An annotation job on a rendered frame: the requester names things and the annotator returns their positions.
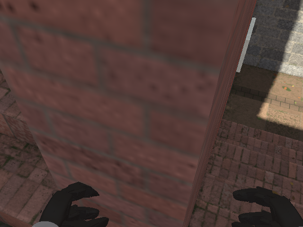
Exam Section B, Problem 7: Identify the robot left hand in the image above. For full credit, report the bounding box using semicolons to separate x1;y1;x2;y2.
39;182;109;227

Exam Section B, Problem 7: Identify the robot right hand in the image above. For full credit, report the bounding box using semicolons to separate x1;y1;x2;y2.
231;186;303;227

